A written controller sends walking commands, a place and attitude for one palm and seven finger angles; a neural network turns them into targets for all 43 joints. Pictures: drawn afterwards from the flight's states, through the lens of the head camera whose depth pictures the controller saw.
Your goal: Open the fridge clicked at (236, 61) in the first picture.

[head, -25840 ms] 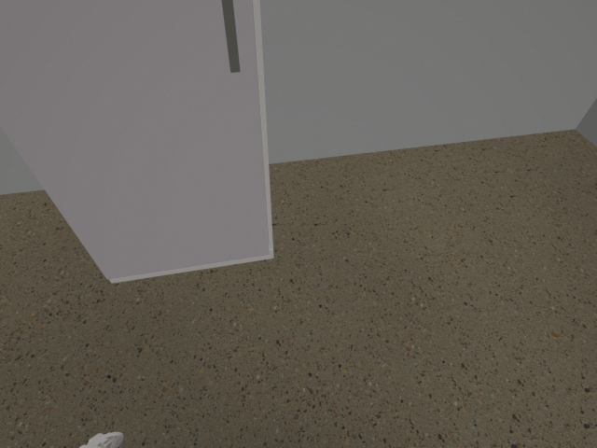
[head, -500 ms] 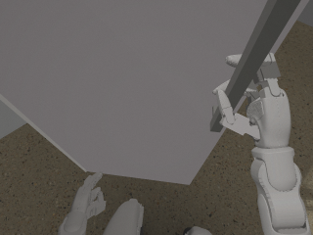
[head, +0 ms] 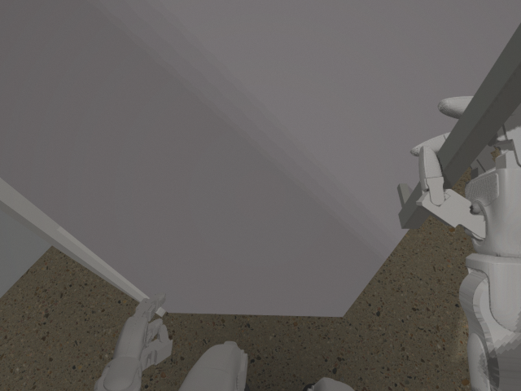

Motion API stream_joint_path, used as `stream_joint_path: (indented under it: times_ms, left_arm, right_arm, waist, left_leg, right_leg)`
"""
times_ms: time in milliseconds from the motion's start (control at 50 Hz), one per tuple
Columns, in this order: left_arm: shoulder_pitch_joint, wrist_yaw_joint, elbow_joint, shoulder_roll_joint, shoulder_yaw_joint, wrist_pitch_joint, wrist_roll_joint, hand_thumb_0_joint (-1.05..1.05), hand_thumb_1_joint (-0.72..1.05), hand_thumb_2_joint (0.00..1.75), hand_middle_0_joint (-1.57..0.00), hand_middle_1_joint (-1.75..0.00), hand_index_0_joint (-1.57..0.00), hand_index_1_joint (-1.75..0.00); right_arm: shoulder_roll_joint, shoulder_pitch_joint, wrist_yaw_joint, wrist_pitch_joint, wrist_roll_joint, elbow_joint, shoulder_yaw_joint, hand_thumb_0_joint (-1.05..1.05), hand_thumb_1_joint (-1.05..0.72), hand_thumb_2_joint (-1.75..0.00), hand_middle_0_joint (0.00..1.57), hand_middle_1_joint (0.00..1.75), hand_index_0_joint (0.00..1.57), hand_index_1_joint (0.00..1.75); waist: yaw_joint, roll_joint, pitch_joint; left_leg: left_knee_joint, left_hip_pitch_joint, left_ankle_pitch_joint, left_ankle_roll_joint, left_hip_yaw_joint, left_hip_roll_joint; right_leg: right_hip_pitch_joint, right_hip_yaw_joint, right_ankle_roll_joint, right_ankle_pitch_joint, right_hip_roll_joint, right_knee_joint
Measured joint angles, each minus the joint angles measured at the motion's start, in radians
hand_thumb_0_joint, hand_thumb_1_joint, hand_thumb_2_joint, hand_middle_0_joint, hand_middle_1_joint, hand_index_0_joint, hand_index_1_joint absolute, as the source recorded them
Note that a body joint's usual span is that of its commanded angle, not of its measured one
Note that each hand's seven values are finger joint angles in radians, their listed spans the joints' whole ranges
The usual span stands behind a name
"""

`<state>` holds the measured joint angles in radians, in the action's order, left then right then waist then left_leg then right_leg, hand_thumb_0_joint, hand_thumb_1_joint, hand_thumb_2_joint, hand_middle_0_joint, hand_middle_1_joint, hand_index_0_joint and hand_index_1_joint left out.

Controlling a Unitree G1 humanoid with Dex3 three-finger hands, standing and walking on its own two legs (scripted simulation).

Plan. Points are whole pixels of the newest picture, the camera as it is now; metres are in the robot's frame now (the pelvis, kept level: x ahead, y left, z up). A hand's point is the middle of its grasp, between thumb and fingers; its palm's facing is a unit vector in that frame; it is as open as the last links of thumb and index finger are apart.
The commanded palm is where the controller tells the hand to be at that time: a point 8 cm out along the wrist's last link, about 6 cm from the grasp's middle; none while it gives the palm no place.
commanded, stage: walk backward, drawing the door open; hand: right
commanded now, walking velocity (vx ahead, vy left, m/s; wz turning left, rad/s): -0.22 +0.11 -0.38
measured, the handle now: (471, 105) +0.35 -0.16 +0.27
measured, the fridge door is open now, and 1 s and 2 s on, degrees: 63 69 67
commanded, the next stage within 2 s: stop walking and hold the door back in 0.14 s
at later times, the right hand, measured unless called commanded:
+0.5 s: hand (437, 256) +0.23 -0.13 +0.21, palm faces +0.43 +0.88 -0.19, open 6.2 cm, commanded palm +0.21 -0.17 +0.20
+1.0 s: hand (434, 233) +0.25 -0.13 +0.22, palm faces +0.39 +0.91 -0.18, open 5.9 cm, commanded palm +0.21 -0.17 +0.20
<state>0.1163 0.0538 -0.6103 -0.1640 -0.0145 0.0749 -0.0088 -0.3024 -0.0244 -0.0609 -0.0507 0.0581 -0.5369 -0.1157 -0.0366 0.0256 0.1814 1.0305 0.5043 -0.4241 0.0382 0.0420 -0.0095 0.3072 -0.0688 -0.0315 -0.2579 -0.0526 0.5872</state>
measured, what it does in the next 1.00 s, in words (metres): steps to the left: left foot, then right foot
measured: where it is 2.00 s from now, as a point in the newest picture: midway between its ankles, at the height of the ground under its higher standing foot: outside the picture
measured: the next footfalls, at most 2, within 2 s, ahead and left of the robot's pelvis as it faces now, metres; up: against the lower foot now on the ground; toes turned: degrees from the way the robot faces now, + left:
left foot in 0.20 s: +0.05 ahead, +0.24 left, +0.00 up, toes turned -3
right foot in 0.58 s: -0.08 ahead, +0.00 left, +0.00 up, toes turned -14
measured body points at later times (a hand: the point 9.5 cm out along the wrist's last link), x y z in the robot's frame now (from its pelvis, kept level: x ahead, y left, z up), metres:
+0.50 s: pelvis -0.07 +0.13 +0.01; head -0.05 +0.12 +0.45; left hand +0.15 +0.36 -0.08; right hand +0.20 -0.17 +0.22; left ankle +0.01 +0.25 -0.73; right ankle -0.12 +0.03 -0.69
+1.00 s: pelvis -0.13 +0.13 +0.00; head -0.09 +0.13 +0.44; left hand +0.05 +0.32 -0.13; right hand +0.22 -0.17 +0.23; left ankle -0.04 +0.23 -0.73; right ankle -0.14 +0.02 -0.72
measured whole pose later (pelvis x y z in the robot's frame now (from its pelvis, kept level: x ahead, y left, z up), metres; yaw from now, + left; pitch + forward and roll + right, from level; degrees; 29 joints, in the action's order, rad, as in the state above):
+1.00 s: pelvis -0.13 +0.13 +0.00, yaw -12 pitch -3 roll +1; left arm 0.19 0.08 -0.73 -0.19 0.05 0.03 0.03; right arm -0.33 -0.62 -0.07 -0.12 0.06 0.37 -0.17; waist -0.02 -0.05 0.11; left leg 0.54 0.30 -0.20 -0.02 0.07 0.00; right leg 0.33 -0.01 0.00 -0.47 -0.01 0.78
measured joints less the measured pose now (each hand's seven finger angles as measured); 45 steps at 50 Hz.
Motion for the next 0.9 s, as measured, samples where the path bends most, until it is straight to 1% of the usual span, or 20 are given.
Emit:
stream_joint_path:
  times_ms: [40,100,140,180,200,240,280,320,360,400,460,520,580,600,640,680,720,820,880,900]
  left_arm:
    - [0.010,-0.009,-0.007,0.011,0.010,0.008,0.004,0.01,0.91,0.90,-0.20,-0.30,-0.20,-0.30]
    - [0.028,-0.015,-0.004,0.020,0.025,0.015,0.014,0.01,0.91,0.90,-0.20,-0.30,-0.20,-0.30]
    - [0.036,-0.017,0.002,0.024,0.033,0.019,0.019,0.01,0.90,0.90,-0.20,-0.30,-0.20,-0.30]
    - [0.042,-0.018,0.009,0.028,0.041,0.024,0.022,0.01,0.90,0.90,-0.20,-0.30,-0.20,-0.30]
    - [0.044,-0.019,0.014,0.033,0.047,0.025,0.025,0.01,0.90,0.90,-0.20,-0.30,-0.20,-0.30]
    - [0.007,-0.016,-0.001,0.008,0.049,0.014,0.022,0.01,0.90,0.90,-0.21,-0.30,-0.20,-0.30]
    - [-0.015,-0.008,-0.025,-0.016,0.033,0.005,0.018,0.01,0.90,0.90,-0.21,-0.30,-0.20,-0.30]
    - [-0.014,0.010,-0.045,-0.042,0.019,-0.002,0.017,0.01,0.90,0.90,-0.20,-0.30,-0.20,-0.30]
    - [-0.002,0.030,-0.062,-0.069,0.009,-0.012,0.017,0.01,0.91,0.90,-0.20,-0.30,-0.20,-0.30]
    - [0.012,0.044,-0.074,-0.093,0.004,-0.025,0.017,0.01,0.91,0.90,-0.20,-0.30,-0.20,-0.30]
    - [0.029,0.049,-0.075,-0.124,0.000,-0.036,0.018,0.01,0.91,0.90,-0.20,-0.30,-0.20,-0.30]
    - [0.032,0.044,-0.067,-0.140,-0.002,-0.043,0.020,0.01,0.91,0.90,-0.20,-0.30,-0.20,-0.30]
    - [0.030,0.037,-0.049,-0.147,-0.002,-0.043,0.022,0.01,0.91,0.90,-0.20,-0.30,-0.20,-0.30]
    - [0.024,0.037,-0.044,-0.139,-0.004,-0.041,0.022,0.01,0.91,0.90,-0.20,-0.30,-0.20,-0.30]
    - [0.028,0.036,-0.041,-0.114,-0.003,-0.035,0.030,0.01,0.91,0.90,-0.20,-0.30,-0.20,-0.30]
    - [0.050,0.034,-0.050,-0.081,0.010,-0.025,0.040,0.01,0.91,0.90,-0.20,-0.30,-0.20,-0.30]
    - [0.073,0.029,-0.062,-0.047,0.030,-0.022,0.044,0.01,0.91,0.90,-0.20,-0.30,-0.20,-0.30]
    - [0.103,0.012,-0.084,0.018,0.082,-0.026,0.043,0.01,0.90,0.90,-0.20,-0.30,-0.20,-0.30]
    - [0.110,0.011,-0.088,0.034,0.105,-0.033,0.039,0.01,0.90,0.90,-0.21,-0.30,-0.20,-0.30]
    - [0.099,0.012,-0.093,0.028,0.106,-0.039,0.037,0.01,0.90,0.90,-0.21,-0.30,-0.21,-0.30]
  right_arm:
    - [0.001,0.004,0.001,0.000,-0.002,0.021,-0.003,-0.09,-0.63,-0.82,0.49,1.40,0.18,1.26]
    - [-0.002,0.013,-0.009,0.007,0.010,0.052,-0.021,-0.07,-0.63,-0.83,0.48,1.40,0.20,1.28]
    - [-0.007,0.018,-0.020,0.009,0.023,0.076,-0.046,-0.07,-0.64,-0.84,0.48,1.40,0.20,1.28]
    - [-0.022,0.015,-0.032,0.013,0.034,0.101,-0.080,-0.07,-0.64,-0.84,0.47,1.40,0.20,1.28]
    - [-0.040,0.012,-0.040,0.017,0.037,0.109,-0.105,-0.08,-0.64,-0.84,0.47,1.40,0.19,1.27]
    - [-0.026,0.013,-0.052,0.002,0.028,0.129,-0.154,-0.09,-0.63,-0.84,0.47,1.40,0.18,1.27]
    - [-0.017,0.026,-0.056,-0.003,0.028,0.138,-0.174,-0.09,-0.63,-0.83,0.46,1.40,0.18,1.28]
    - [-0.017,0.018,-0.052,-0.032,0.026,0.182,-0.168,-0.09,-0.62,-0.83,0.46,1.40,0.20,1.29]
    - [-0.026,-0.029,-0.041,-0.061,0.017,0.265,-0.144,-0.10,-0.61,-0.83,0.46,1.41,0.23,1.31]
    - [-0.038,-0.099,-0.031,-0.075,0.009,0.356,-0.111,-0.11,-0.59,-0.82,0.47,1.41,0.28,1.33]
    - [-0.034,-0.204,-0.030,-0.074,-0.004,0.472,-0.063,-0.09,-0.59,-0.82,0.48,1.42,0.34,1.35]
    - [-0.019,-0.297,-0.031,-0.072,-0.016,0.561,-0.028,-0.08,-0.59,-0.82,0.48,1.43,0.37,1.36]
    - [-0.009,-0.388,-0.032,-0.069,-0.022,0.634,0.004,-0.07,-0.59,-0.82,0.48,1.45,0.39,1.37]
    - [-0.011,-0.419,-0.033,-0.071,-0.020,0.660,0.013,-0.07,-0.59,-0.82,0.48,1.45,0.39,1.37]
    - [-0.004,-0.462,-0.041,-0.083,-0.019,0.721,0.029,-0.06,-0.60,-0.81,0.48,1.46,0.40,1.37]
    - [-0.001,-0.509,-0.037,-0.085,-0.025,0.793,0.050,-0.05,-0.61,-0.81,0.47,1.45,0.40,1.38]
    - [0.000,-0.557,-0.027,-0.070,-0.022,0.848,0.068,-0.04,-0.62,-0.81,0.46,1.45,0.41,1.38]
    - [-0.006,-0.592,-0.018,-0.049,-0.001,0.888,0.042,-0.03,-0.65,-0.80,0.46,1.43,0.39,1.39]
    - [-0.036,-0.589,-0.009,-0.048,0.002,0.888,0.005,-0.04,-0.64,-0.80,0.46,1.42,0.37,1.39]
    - [-0.043,-0.584,-0.009,-0.053,0.002,0.886,-0.015,-0.04,-0.64,-0.80,0.46,1.42,0.37,1.39]
  waist:
    - [0.014,-0.025,-0.002]
    - [0.036,-0.060,-0.018]
    - [0.044,-0.080,-0.031]
    - [0.052,-0.083,-0.048]
    - [0.057,-0.061,-0.062]
    - [0.047,-0.081,-0.053]
    - [0.036,-0.071,-0.049]
    - [0.036,-0.053,-0.057]
    - [0.040,-0.037,-0.070]
    - [0.046,-0.021,-0.084]
    - [0.050,-0.004,-0.111]
    - [0.050,0.011,-0.130]
    - [0.041,0.010,-0.142]
    - [0.040,0.013,-0.129]
    - [0.048,0.000,-0.112]
    - [0.047,-0.024,-0.111]
    - [0.051,-0.039,-0.107]
    - [0.062,-0.057,-0.089]
    - [0.055,-0.046,-0.091]
    - [0.047,-0.059,-0.084]
  left_leg:
    - [-0.027,0.000,0.035,0.012,-0.013,-0.002]
    - [-0.158,-0.054,0.048,0.022,-0.029,0.011]
    - [-0.274,-0.120,0.031,0.027,-0.033,0.014]
    - [-0.433,-0.211,0.098,0.033,-0.028,0.018]
    - [-0.520,-0.256,0.161,0.030,-0.029,0.035]
    - [-0.491,-0.233,0.190,0.008,-0.010,0.021]
    - [-0.456,-0.212,0.174,-0.012,0.002,0.037]
    - [-0.463,-0.212,0.178,-0.021,0.012,0.061]
    - [-0.483,-0.220,0.193,-0.024,0.031,0.082]
    - [-0.501,-0.223,0.209,-0.025,0.050,0.101]
    - [-0.524,-0.213,0.234,-0.025,0.074,0.121]
    - [-0.542,-0.189,0.265,-0.021,0.084,0.133]
    - [-0.516,-0.147,0.275,-0.010,0.088,0.135]
    - [-0.480,-0.132,0.232,-0.008,0.074,0.133]
    - [-0.342,-0.098,0.086,-0.011,0.034,0.096]
    - [-0.215,-0.072,0.037,-0.011,0.016,0.054]
    - [-0.187,-0.073,0.027,-0.011,0.017,0.030]
    - [-0.356,-0.144,0.087,-0.018,0.033,0.007]
    - [-0.530,-0.229,0.206,-0.034,0.024,0.010]
    - [-0.527,-0.223,0.253,-0.046,0.023,0.002]
  right_leg:
    - [-0.008,0.040,0.029,0.043,-0.031,-0.053]
    - [-0.007,0.086,0.063,0.087,-0.071,-0.098]
    - [0.008,0.116,0.086,0.097,-0.091,-0.095]
    - [0.036,0.142,0.109,0.089,-0.100,-0.060]
    - [0.059,0.143,0.112,0.075,-0.088,-0.025]
    - [0.135,0.174,0.090,-0.099,-0.075,0.152]
    - [0.210,0.161,0.078,-0.226,-0.010,0.406]
    - [0.247,0.117,0.081,-0.238,0.042,0.587]
    - [0.240,0.076,0.082,-0.218,0.073,0.638]
    - [0.197,0.048,0.076,-0.205,0.088,0.580]
    - [0.108,0.027,0.057,-0.209,0.090,0.407]
    - [0.006,0.018,0.036,-0.223,0.084,0.197]
    - [-0.106,0.012,0.006,-0.125,0.070,-0.068]
    - [-0.105,0.006,-0.004,-0.043,0.071,-0.080]
    - [-0.099,0.000,-0.015,-0.030,0.061,-0.052]
    - [-0.099,0.018,-0.018,-0.037,0.046,-0.056]
    - [-0.104,0.034,-0.016,-0.025,0.035,-0.074]
    - [-0.107,0.021,-0.003,-0.016,0.020,-0.076]
    - [-0.073,0.005,0.008,-0.054,0.028,-0.002]
    - [-0.059,0.005,0.011,-0.073,0.018,0.033]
